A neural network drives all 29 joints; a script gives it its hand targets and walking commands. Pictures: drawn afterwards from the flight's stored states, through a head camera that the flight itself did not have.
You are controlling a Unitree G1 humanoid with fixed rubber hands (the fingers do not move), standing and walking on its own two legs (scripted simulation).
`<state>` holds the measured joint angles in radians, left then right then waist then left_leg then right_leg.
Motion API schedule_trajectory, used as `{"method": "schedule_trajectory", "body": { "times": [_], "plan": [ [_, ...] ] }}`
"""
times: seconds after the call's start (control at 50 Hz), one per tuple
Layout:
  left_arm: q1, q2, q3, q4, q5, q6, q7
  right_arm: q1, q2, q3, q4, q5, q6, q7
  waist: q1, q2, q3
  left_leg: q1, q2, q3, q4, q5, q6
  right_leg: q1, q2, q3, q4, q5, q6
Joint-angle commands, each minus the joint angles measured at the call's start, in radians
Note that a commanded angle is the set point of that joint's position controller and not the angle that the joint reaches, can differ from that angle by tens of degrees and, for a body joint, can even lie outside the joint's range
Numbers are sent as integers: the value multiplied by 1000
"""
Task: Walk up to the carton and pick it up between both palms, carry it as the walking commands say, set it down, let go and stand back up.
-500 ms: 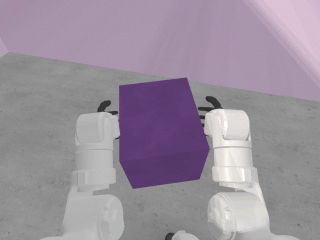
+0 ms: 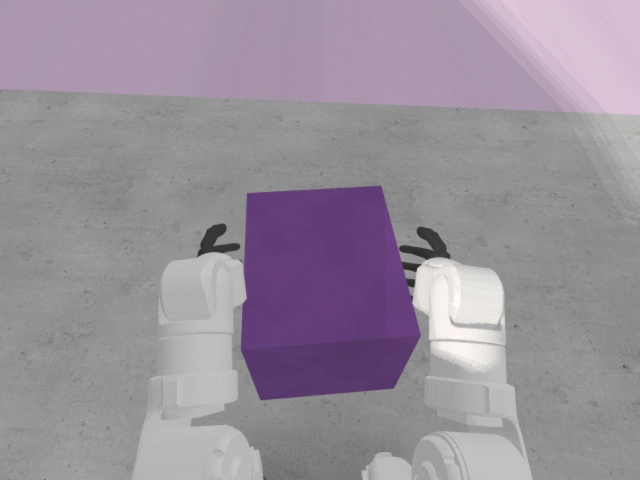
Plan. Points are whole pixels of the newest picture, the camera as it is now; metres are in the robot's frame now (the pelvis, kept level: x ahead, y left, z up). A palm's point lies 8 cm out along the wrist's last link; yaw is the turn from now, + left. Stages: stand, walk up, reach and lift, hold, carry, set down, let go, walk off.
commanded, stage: carry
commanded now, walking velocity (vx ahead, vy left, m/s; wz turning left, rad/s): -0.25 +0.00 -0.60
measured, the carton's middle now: (321, 292) +0.36 +0.00 -0.02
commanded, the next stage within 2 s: none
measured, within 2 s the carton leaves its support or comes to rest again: neither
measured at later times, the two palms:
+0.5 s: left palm (323, 406) +0.19 +0.00 +0.08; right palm (616, 479) +0.13 -0.26 +0.07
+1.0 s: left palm out of the picture +0.03 -0.06 +0.07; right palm out of the picture -0.09 -0.29 +0.09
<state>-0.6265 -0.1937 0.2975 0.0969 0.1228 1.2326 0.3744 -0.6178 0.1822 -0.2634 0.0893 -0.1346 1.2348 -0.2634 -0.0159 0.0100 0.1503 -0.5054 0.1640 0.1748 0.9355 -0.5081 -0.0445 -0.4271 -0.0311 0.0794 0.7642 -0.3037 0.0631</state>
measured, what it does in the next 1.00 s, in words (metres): walks backwards, turning right: left foot, then right foot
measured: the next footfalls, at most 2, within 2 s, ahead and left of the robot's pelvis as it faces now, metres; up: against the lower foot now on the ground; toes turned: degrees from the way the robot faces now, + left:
left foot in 0.12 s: +0.05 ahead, +0.10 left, +0.00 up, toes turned +5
right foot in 0.44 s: -0.12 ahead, -0.21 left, +0.00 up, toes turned -12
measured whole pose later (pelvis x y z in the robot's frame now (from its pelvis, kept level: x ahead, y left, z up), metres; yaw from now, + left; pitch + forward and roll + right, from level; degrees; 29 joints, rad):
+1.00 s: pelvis -0.32 -0.02 +0.01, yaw -29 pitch +0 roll -1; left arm -0.51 -0.21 0.27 -0.08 0.13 1.22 0.32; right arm -0.56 0.26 -0.26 -0.05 -0.14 1.21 -0.29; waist -0.02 -0.03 0.14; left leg -0.42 0.13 0.21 0.67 -0.24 0.05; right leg -0.65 -0.06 0.08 1.19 -0.39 0.05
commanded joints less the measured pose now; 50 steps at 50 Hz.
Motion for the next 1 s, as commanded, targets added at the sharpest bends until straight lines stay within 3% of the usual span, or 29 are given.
{"method": "schedule_trajectory", "body": {
  "times": [0.0,0.04,0.08,0.1,0.12,0.14,0.16,0.22,0.26,0.3,0.34,0.38,0.4,0.42,0.44,0.46,0.52,0.58,0.66,0.7,0.72,0.74,0.76,0.78,0.82,0.86,0.88,0.96,0.98],
  "plan": [
    [-707,-955,-566,-223,-418,-13,-514,-777,1091,678,-318,520,-40,380,40,-273,-776,23,-114,-159,36,-22,-24,373,-179,275,-201,910,-123],
    [-788,-946,-594,-325,-459,-15,-499,-754,1082,650,-320,529,-35,373,43,-249,-823,92,-146,-137,-108,-13,-23,398,-191,305,-179,995,-145],
    [-727,-925,-605,-351,-452,-10,-480,-695,1053,648,-345,531,-28,366,25,-259,-875,325,-119,-119,-342,137,3,256,-139,252,-137,875,-110],
    [-742,-912,-611,-368,-445,-11,-471,-695,1056,641,-329,525,-28,367,18,-180,-894,490,-37,-137,-455,346,37,143,-97,198,-74,669,-74],
    [-699,-931,-638,-386,-444,-11,-467,-665,1050,655,-359,525,-30,370,13,-5,-921,738,161,-238,-395,801,103,-89,-30,106,67,220,-34],
    [-670,-933,-634,-367,-446,-3,-461,-593,1026,649,-331,524,-32,371,3,244,-962,831,400,-375,-344,1087,262,-312,50,-39,308,-346,-22],
    [-696,-942,-670,-384,-452,-4,-468,-590,1008,622,-330,503,-43,376,5,296,-923,693,404,-292,-386,927,323,-258,-38,-41,462,-319,-32],
    [-727,-999,-739,-355,-486,3,-488,-621,998,605,-345,477,-41,386,18,170,-814,543,297,-129,-446,554,230,-256,-59,-78,511,-140,-35],
    [-666,-988,-733,-313,-482,8,-491,-591,986,598,-313,459,-35,383,26,143,-778,531,262,-80,-409,619,197,-221,-54,-102,410,-94,-11],
    [-660,-985,-723,-269,-487,14,-494,-556,978,578,-258,438,-27,383,22,221,-765,521,253,-57,-396,691,193,-153,-36,-144,303,-104,-10],
    [-643,-979,-718,-261,-503,18,-503,-547,970,585,-253,432,-25,377,24,277,-767,453,255,-19,-386,626,162,-23,-33,-146,122,-98,-30],
    [-628,-976,-704,-188,-491,25,-519,-533,978,591,-185,420,-24,379,35,263,-752,312,241,10,-319,309,136,116,-20,-142,-55,-52,-46],
    [-575,-984,-693,-130,-469,29,-526,-516,988,595,-140,411,-14,382,56,59,-679,148,158,42,-210,98,82,212,-59,24,-227,35,-76],
    [-549,-985,-678,-92,-462,32,-534,-502,977,608,-148,398,-7,380,47,-263,-584,-7,8,48,-58,-123,9,191,-220,370,-394,279,-129],
    [-560,-953,-679,-123,-441,22,-535,-534,1014,656,-163,421,-5,383,38,-385,-577,-150,-90,-106,136,-235,-55,215,-306,610,-362,607,-191],
    [-516,-956,-684,-90,-430,14,-539,-537,993,684,-191,421,-13,382,45,-393,-582,-154,-97,-184,233,-222,-55,188,-312,564,-333,736,-234],
    [-566,-923,-625,-127,-410,0,-542,-604,1040,719,-199,464,-33,381,37,-182,-691,-74,-113,-184,256,-30,-35,298,-164,312,-235,796,-123],
    [-610,-899,-588,-192,-417,-10,-532,-694,1048,737,-269,504,-34,362,45,-319,-743,-70,-166,-145,154,-41,-32,379,-163,348,-262,703,-135],
    [-537,-879,-583,-202,-400,-11,-515,-649,1028,738,-290,517,-34,356,55,-293,-814,78,-235,-123,-109,-70,-2,364,-181,454,-328,696,-167],
    [-591,-876,-610,-268,-421,-18,-504,-650,1044,735,-315,532,-42,354,43,-290,-847,384,-225,-63,-394,12,36,189,-127,365,-368,634,-105],
    [-598,-884,-641,-287,-435,-20,-501,-665,1043,745,-341,536,-48,358,29,-244,-867,562,-168,-84,-512,133,61,97,-85,305,-340,533,-45],
    [-574,-901,-646,-267,-428,-15,-501,-651,1045,746,-346,523,-51,355,13,-138,-895,749,-5,-195,-551,261,119,-69,-17,204,-243,212,20],
    [-580,-923,-665,-302,-453,-14,-502,-603,1026,729,-350,502,-58,355,9,234,-959,853,342,-451,-447,682,263,-275,97,45,144,-288,28],
    [-638,-906,-670,-321,-451,-20,-499,-592,1029,711,-350,519,-68,361,-8,255,-875,712,492,-425,-472,803,402,-378,-14,-24,450,-359,6],
    [-711,-945,-737,-390,-475,-25,-495,-564,1048,662,-283,498,-47,386,15,86,-712,458,325,-211,-545,412,266,-300,-15,-46,646,-135,-43],
    [-696,-982,-768,-358,-494,-24,-491,-583,1021,632,-297,490,-45,399,32,142,-689,501,221,-103,-501,459,182,-346,-32,-56,641,-66,-8],
    [-660,-963,-757,-351,-481,-18,-487,-557,1017,633,-268,491,-41,397,32,99,-710,531,193,-61,-471,492,176,-307,-34,-68,594,-60,10],
    [-635,-957,-775,-325,-499,-3,-483,-479,989,598,-206,450,-35,399,24,209,-758,640,232,-17,-374,834,202,-265,-30,-149,356,-110,6],
    [-680,-962,-781,-348,-503,-7,-482,-517,1000,597,-228,460,-39,402,22,243,-737,622,233,-23,-384,782,191,-249,-34,-152,327,-117,5]
  ]
}}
